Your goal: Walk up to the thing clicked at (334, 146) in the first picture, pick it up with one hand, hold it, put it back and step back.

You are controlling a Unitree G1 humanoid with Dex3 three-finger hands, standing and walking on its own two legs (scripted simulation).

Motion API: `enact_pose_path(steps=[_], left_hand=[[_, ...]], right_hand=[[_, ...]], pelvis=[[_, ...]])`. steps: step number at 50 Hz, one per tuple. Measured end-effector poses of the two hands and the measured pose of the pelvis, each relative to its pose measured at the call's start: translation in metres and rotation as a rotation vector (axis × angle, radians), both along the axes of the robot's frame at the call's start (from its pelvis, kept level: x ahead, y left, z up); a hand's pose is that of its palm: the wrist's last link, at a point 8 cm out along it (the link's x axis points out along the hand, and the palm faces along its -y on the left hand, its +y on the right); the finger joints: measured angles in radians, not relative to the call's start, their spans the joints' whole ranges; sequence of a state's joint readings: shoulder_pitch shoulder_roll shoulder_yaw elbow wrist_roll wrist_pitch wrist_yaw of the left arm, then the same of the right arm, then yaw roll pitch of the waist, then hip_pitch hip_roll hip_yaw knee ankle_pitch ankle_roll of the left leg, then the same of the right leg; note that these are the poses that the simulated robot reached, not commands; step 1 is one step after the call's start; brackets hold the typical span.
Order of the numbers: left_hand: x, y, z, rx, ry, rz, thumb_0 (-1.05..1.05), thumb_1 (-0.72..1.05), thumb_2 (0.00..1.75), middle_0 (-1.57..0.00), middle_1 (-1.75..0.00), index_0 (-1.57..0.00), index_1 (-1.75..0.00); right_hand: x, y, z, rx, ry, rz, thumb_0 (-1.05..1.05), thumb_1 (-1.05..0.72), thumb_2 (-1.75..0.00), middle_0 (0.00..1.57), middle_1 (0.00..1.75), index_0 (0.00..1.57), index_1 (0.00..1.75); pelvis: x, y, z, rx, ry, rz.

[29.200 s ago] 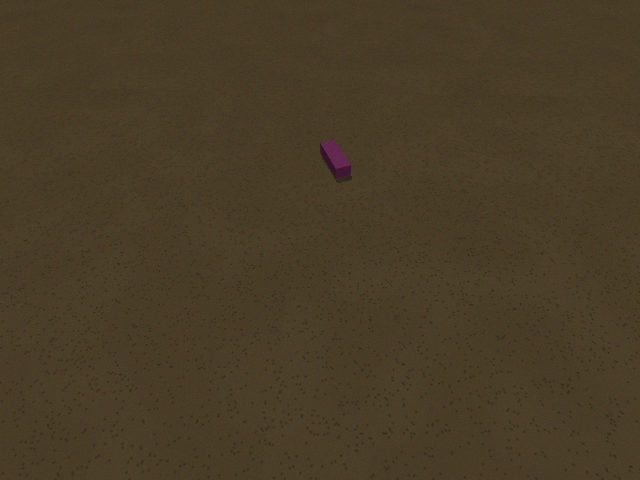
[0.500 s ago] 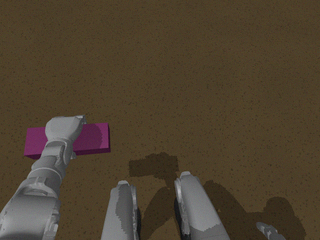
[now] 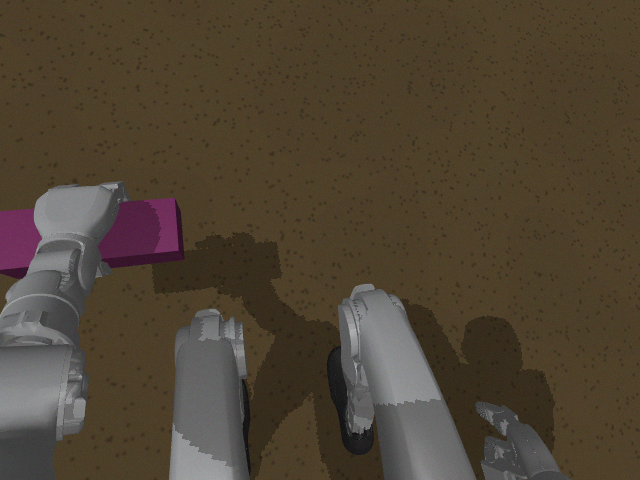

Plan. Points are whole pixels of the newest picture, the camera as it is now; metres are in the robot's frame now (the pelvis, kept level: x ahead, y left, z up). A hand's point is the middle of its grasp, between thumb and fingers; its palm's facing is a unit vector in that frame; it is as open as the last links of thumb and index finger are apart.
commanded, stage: crouch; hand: left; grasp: from above
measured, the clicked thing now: (97, 237) +0.44 +0.27 -0.20
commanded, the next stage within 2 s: lower in 0.60 s
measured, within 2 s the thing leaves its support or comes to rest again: neither
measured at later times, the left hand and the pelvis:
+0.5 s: hand (113, 242) +0.44 +0.26 -0.25, palm faces -0.48 -0.02 -0.87, open 10.8 cm; pelvis -0.01 +0.00 -0.07, yaw -2 degrees
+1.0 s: hand (123, 244) +0.45 +0.27 -0.30, palm faces -0.50 -0.04 -0.87, open 10.7 cm; pelvis -0.01 +0.00 -0.10, yaw -4 degrees
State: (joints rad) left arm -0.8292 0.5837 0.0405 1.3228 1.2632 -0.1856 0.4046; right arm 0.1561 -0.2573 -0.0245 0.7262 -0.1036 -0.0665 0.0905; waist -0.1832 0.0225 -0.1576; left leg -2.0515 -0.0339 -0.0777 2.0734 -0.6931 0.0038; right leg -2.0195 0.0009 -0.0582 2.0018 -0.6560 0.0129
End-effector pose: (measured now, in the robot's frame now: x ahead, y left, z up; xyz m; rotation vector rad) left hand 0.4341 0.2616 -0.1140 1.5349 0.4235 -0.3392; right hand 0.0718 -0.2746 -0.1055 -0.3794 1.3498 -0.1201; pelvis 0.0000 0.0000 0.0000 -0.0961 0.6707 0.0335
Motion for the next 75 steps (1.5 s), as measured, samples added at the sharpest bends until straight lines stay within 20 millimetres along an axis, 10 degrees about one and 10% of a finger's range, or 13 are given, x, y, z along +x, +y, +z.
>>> enact_pose_path(steps=[28, 75], left_hand=[[0.016, 0.004, -0.085, -0.012, 0.016, -0.005, 0.00, -0.11, 0.60, -0.60, -0.68, -0.62, -0.65], [0.032, 0.004, -0.179, -0.040, 0.018, 0.015, 0.00, -0.11, 0.59, -0.61, -0.67, -0.64, -0.63]], right_hand=[[-0.047, -0.001, -0.065, 0.012, 0.124, -0.013, 0.01, -0.91, -0.90, 0.21, 0.30, 0.20, 0.30], [-0.066, 0.000, -0.089, -0.011, 0.187, 0.090, 0.00, -0.90, -0.90, 0.21, 0.30, 0.20, 0.30]], pelvis=[[-0.008, -0.001, -0.074, -0.015, -0.032, -0.025], [-0.007, 0.001, -0.129, -0.079, -0.107, -0.064]])
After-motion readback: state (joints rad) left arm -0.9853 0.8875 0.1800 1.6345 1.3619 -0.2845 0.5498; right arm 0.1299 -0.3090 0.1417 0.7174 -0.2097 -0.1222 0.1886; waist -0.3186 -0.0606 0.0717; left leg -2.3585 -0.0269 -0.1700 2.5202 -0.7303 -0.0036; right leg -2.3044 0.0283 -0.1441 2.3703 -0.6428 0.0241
